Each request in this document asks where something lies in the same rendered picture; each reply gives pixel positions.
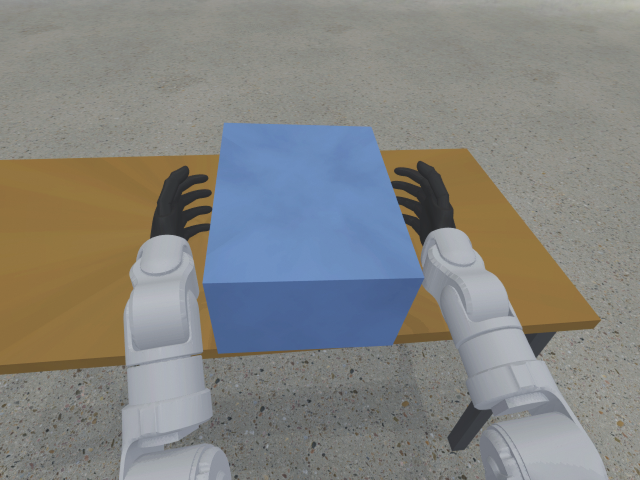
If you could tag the robot right hand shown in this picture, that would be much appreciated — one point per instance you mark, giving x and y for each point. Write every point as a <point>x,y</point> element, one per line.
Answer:
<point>433,209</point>

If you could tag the robot right upper arm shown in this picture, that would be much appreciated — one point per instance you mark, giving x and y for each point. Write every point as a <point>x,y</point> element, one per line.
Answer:
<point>547,446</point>

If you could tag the robot left hand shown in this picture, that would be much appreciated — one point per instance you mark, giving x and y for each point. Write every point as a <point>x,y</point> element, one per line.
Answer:
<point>169,217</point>

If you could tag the robot left upper arm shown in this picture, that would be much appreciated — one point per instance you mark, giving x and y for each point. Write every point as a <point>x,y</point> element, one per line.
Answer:
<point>196,462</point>

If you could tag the left robot forearm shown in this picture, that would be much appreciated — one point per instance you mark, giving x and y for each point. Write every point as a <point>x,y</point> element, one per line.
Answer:
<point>167,395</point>

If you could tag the right robot forearm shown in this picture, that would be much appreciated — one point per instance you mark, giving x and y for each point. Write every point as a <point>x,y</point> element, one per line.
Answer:
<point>503,372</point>

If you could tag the table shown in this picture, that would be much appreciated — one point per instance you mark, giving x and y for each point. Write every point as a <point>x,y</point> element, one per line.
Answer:
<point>71,229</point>

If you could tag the carton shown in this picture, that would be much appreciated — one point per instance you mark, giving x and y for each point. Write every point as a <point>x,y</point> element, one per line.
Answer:
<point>308,247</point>

